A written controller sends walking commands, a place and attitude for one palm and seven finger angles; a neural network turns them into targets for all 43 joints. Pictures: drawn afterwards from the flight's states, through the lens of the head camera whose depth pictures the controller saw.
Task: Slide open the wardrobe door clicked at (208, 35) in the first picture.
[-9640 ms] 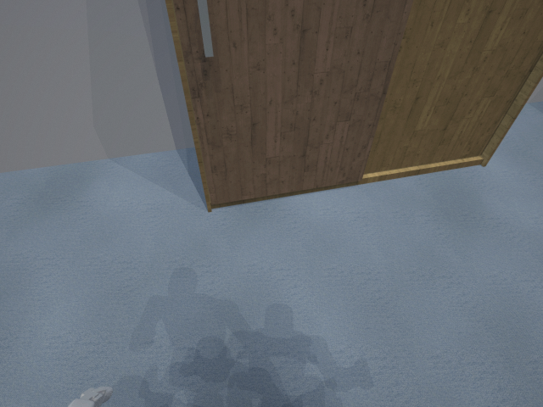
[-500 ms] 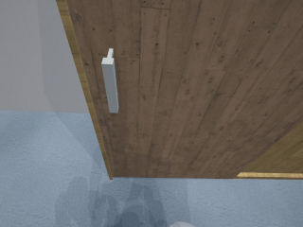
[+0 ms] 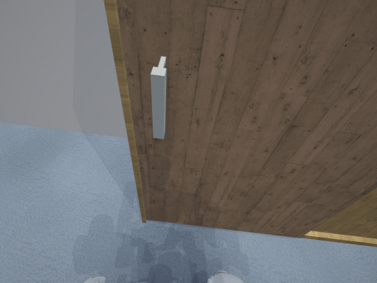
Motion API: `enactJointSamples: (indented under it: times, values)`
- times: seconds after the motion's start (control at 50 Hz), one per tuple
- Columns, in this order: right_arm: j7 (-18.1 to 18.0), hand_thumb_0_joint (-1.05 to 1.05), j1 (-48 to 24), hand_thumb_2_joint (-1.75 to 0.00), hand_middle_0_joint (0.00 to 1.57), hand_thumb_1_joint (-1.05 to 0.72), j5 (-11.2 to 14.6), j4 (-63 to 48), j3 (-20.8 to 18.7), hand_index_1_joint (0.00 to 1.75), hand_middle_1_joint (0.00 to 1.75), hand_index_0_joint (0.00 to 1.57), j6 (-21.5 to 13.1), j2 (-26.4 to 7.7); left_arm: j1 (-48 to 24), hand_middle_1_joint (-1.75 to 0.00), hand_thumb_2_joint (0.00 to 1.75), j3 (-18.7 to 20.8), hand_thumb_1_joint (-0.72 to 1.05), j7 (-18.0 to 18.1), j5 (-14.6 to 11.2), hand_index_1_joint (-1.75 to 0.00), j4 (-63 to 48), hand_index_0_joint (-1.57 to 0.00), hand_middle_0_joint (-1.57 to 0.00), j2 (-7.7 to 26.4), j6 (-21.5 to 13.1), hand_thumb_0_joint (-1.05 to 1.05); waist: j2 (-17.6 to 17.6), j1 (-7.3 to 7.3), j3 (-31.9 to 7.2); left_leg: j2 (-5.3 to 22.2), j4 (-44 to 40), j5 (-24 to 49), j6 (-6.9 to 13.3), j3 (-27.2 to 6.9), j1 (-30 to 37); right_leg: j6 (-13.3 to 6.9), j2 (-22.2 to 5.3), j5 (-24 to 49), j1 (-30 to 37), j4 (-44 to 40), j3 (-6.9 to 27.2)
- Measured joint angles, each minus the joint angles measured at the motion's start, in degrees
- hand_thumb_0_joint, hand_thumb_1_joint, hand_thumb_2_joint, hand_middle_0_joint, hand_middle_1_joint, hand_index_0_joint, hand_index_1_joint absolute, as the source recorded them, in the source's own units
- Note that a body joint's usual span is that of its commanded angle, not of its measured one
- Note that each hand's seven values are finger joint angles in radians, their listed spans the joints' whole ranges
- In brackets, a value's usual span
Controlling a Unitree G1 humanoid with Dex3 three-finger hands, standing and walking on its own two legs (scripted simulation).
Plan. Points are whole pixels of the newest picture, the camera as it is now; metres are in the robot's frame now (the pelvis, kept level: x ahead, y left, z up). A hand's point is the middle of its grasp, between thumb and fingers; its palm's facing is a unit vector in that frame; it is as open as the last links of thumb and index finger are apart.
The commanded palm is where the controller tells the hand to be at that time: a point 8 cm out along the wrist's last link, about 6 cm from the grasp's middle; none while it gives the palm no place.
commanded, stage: come to a stop and stand still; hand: left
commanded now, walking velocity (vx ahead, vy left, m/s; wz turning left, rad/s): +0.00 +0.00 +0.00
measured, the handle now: (160, 100) +0.46 +0.10 +0.14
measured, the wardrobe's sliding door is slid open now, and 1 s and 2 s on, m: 0.00 0.00 0.00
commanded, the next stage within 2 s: look again from close up in 0.92 s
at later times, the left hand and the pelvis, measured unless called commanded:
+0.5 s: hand out of the picture -0.05 +0.14 -0.16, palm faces +0.03 -0.99 -0.15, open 7.4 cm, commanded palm none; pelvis -0.04 -0.01 +0.02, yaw -1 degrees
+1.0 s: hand out of the picture -0.08 +0.15 -0.16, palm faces +0.01 -0.99 -0.16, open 7.4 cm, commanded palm none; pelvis -0.04 +0.00 +0.02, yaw +0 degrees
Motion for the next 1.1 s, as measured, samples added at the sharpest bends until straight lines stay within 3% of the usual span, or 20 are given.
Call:
enactJointSamples:
  times: [0.06,0.1,0.14,0.2,0.26,0.32,0.44,0.74,0.92,0.98,1.1]
  values:
    - [-0.52,0.00,0.45,-0.89,0.20,-0.92,-0.34,-0.26,0.49,0.30,0.30,0.20,0.40,0.89,1.93,-0.29,0.90,0.39,0.93,-0.21,0.48,-0.30,0.59,-0.20,-0.20,0.56,0.57,-0.01,0.14,0.58,-1.63,-0.37,-4.51,2.67,0.85,0.03,1.30,0.07,2.06,-1.10,-0.85,9.66,3.12]
    - [-0.53,0.00,0.43,-0.89,0.20,-0.93,-0.25,-0.20,0.70,0.30,0.30,0.20,0.44,0.64,3.58,-0.29,0.90,0.29,0.93,-0.24,0.59,-0.30,0.98,-0.20,-0.20,0.61,0.21,-0.01,0.48,1.14,-2.37,-0.79,-7.57,4.61,1.06,0.15,1.87,0.39,2.45,-0.47,0.54,11.58,3.77]
    - [-0.39,0.00,0.17,-0.89,0.20,-0.93,-0.17,-0.14,0.87,0.30,0.30,0.20,0.33,0.38,5.38,-0.29,0.90,-0.04,0.92,-0.18,0.54,-0.30,1.60,-0.20,-0.20,0.48,-0.12,-0.01,0.93,1.52,-2.75,-1.18,-9.82,6.07,1.25,0.45,2.15,0.83,2.23,-1.28,3.58,8.81,3.48]
    - [-0.27,0.00,-0.33,-0.89,0.20,-0.93,-0.11,-0.16,0.97,0.30,0.30,0.20,-0.04,0.18,7.62,-0.29,0.90,-0.86,0.92,-0.12,0.40,-0.30,3.05,-0.20,-0.20,-0.05,-0.51,0.00,1.93,1.49,-2.62,-1.56,-11.31,7.28,1.29,1.04,2.01,1.26,1.61,-2.97,9.98,-2.07,2.44]
    - [0.03,0.00,-0.70,-0.89,0.20,-0.92,0.63,0.58,1.03,0.30,0.30,0.20,-0.33,-0.06,9.11,-0.29,0.90,-1.79,0.91,0.15,0.33,-0.30,4.88,-0.20,-0.20,-0.89,-1.74,0.00,3.27,1.50,-2.01,-1.31,-9.90,7.08,0.78,1.68,0.96,0.43,1.76,2.68,15.65,-14.45,2.21]
    - [-0.09,-0.01,-0.62,-0.89,0.20,-0.94,1.18,1.58,0.41,0.30,0.30,0.20,-0.15,-1.26,10.49,-0.29,0.90,-3.07,0.91,0.23,0.20,-0.30,6.44,-0.20,-0.20,-2.37,-2.69,0.00,5.55,0.50,-1.62,-0.53,-11.33,8.28,0.02,1.04,2.01,-0.08,2.67,3.48,16.73,-15.82,1.58]
    - [0.31,0.00,1.48,-0.89,0.20,-0.93,0.98,5.13,1.17,0.30,0.30,0.20,0.48,-1.55,11.84,-0.29,0.90,-4.10,0.91,0.30,-0.09,-0.30,8.10,-0.20,-0.20,-3.16,-3.13,0.00,4.54,0.36,-2.43,-0.28,-13.93,10.19,-0.17,0.89,4.19,-0.42,3.07,4.60,18.32,-17.15,1.43]
    - [0.38,0.00,8.98,-0.89,0.20,-0.91,0.49,9.79,2.29,0.30,0.30,0.20,1.06,2.11,11.48,-0.29,0.90,-4.11,0.91,0.06,-0.23,-0.30,9.11,-0.20,-0.20,-4.16,-3.33,0.00,3.40,-0.69,-3.18,0.58,-14.40,11.94,-0.50,-0.13,2.30,-0.91,4.05,6.91,17.30,-19.02,0.45]
    - [0.20,0.00,9.83,-0.89,0.20,-0.91,0.62,10.03,2.41,0.30,0.30,0.20,0.35,3.66,12.47,-0.29,0.90,-3.76,0.91,0.40,-0.21,-0.30,9.76,-0.20,-0.20,-4.07,-3.59,0.00,3.92,-0.61,-3.14,0.20,-14.51,11.84,-0.13,0.23,1.75,-0.59,3.64,6.67,16.46,-18.66,0.79]
    - [1.00,0.01,8.80,-0.89,0.20,-0.91,0.39,7.89,2.49,0.30,0.30,0.20,0.74,2.49,12.93,-0.29,0.90,-4.61,0.91,0.91,0.19,-0.30,9.14,-0.20,-0.20,-4.63,-4.38,0.00,5.95,-0.76,-2.68,1.04,-9.69,9.43,-0.60,-0.59,-1.13,-0.55,4.53,6.30,15.36,-17.60,0.54]
    - [0.93,0.01,7.39,-0.89,0.20,-0.91,-0.11,4.64,2.45,0.30,0.30,0.20,0.05,0.40,12.66,-0.29,0.90,-4.65,0.91,0.93,0.06,-0.30,8.34,-0.20,-0.20,-3.98,-4.58,0.00,7.05,-1.79,-3.52,-0.17,-6.06,6.71,1.35,-0.06,-2.04,0.23,3.18,3.08,14.07,-13.09,1.08]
